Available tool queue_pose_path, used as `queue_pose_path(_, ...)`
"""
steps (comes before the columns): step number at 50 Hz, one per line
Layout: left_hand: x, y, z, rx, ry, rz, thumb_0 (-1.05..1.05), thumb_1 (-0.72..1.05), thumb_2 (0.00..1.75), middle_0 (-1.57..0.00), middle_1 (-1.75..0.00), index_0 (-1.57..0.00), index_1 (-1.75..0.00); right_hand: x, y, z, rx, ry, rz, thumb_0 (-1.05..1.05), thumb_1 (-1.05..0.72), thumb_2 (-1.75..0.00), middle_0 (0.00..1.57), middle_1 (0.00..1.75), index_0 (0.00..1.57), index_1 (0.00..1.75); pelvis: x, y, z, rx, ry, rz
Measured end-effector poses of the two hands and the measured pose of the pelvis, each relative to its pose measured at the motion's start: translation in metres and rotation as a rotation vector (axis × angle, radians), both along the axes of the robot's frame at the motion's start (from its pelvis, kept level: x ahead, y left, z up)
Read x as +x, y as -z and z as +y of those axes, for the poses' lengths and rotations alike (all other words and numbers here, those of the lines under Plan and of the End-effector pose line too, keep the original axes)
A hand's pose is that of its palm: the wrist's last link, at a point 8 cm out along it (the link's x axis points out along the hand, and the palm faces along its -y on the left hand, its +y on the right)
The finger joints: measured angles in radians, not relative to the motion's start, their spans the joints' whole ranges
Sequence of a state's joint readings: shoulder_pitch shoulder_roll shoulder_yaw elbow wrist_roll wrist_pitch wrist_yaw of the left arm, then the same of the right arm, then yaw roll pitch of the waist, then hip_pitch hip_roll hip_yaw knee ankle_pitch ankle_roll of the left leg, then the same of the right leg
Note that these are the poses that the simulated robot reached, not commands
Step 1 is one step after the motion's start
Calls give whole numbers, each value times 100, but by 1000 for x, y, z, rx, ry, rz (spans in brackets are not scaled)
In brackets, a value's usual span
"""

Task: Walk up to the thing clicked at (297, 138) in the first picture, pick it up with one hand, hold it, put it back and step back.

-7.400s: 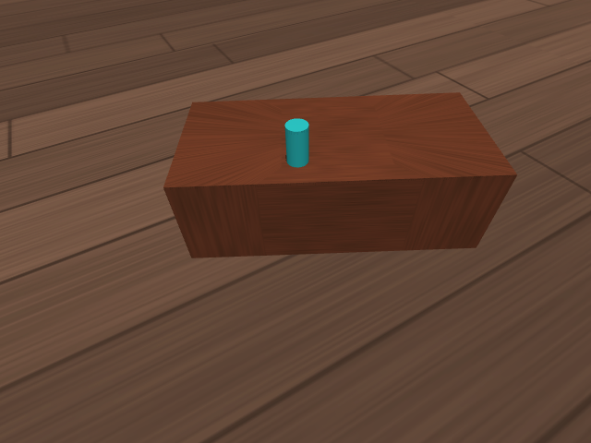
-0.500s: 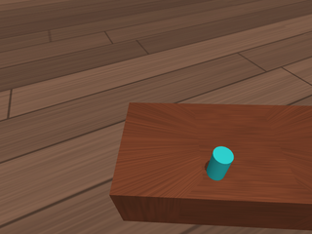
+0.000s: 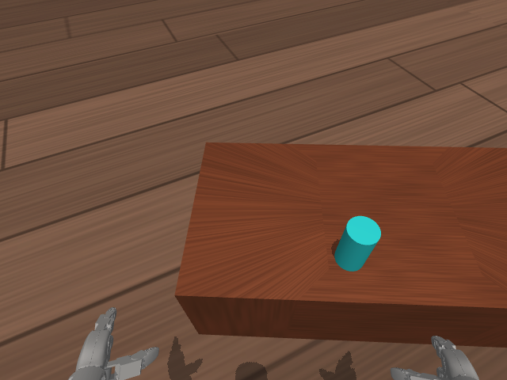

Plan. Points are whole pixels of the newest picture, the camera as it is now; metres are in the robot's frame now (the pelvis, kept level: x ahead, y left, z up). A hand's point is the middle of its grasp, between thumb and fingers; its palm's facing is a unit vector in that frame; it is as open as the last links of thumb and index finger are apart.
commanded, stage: go down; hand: right
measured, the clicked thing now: (355, 244) +0.50 -0.23 -0.27
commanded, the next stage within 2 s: none
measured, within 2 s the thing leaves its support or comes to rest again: neither
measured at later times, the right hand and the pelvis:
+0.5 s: hand out of the picture +0.17 -0.27 -0.13, palm faces +0.08 +0.94 -0.33, open 17.4 cm; pelvis +0.01 -0.01 -0.02, yaw +0 degrees
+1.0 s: hand out of the picture +0.17 -0.28 -0.11, palm faces +0.11 +0.94 -0.33, open 17.6 cm; pelvis +0.02 -0.01 -0.04, yaw -1 degrees
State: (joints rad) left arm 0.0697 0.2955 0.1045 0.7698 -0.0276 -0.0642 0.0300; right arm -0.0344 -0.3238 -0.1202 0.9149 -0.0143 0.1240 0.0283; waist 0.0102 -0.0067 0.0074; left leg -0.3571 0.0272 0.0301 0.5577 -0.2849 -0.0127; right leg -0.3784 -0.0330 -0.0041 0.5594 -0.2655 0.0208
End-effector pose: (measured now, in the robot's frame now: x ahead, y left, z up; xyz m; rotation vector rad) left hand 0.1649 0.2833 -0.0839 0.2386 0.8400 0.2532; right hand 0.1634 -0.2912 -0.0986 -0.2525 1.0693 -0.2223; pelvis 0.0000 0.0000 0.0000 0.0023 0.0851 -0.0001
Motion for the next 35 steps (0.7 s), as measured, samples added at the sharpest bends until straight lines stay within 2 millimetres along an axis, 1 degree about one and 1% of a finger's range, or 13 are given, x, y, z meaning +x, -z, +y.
queue_pose_path(2, -2, -3, 0, 0, 7, -18, 1, 29, 33, -6, -8, -6, -7, 0, -3, -4, 4, -5, 2, 0, -30, -34, 6, 9, 6, 8, 3, 1, 0, 2, 0, 6)
queue_pose_path(5, -12, -1, 1, -8, 1, -2, 1, 12, 24, -6, -7, -6, -6, -7, -5, -10, 0, -1, 25, 0, -14, -25, 5, 7, 5, 7, 6, 4, 0, 6, 1, 15)
queue_pose_path(10, -27, 8, 1, -6, -9, 27, 0, -15, 13, -6, -6, -7, -5, -18, -3, -18, -21, -4, 64, 0, 12, -16, 4, 6, 4, 6, 7, 10, -1, 10, 2, 32)
queue_pose_path(13, -29, 11, -2, 5, -2, 20, 0, -29, 10, -7, -6, -7, -5, -20, -2, -19, -27, -6, 58, 0, 25, -13, 3, 7, 4, 6, 7, 14, -2, 11, 1, 42)
queue_pose_path(16, -26, 11, -6, 19, 10, -6, 0, -39, 8, -7, -6, -7, -6, -17, -1, -19, -28, -3, 32, 0, 35, -11, 2, 7, 3, 6, 7, 18, -3, 12, 2, 49)
queue_pose_path(23, -14, 4, -12, 48, 21, -78, -1, -50, 6, -7, -5, -7, -6, -9, -6, -21, -26, 10, -32, -1, 48, -8, 2, 7, 3, 6, 12, 24, -5, 15, 4, 58)
queue_pose_path(35, -9, 4, -21, 49, 38, -112, -1, -52, 5, -7, -5, -6, -5, -10, -11, -29, -22, 12, -31, -1, 57, -6, 1, 7, 3, 7, 17, 32, -6, 22, 11, 80)
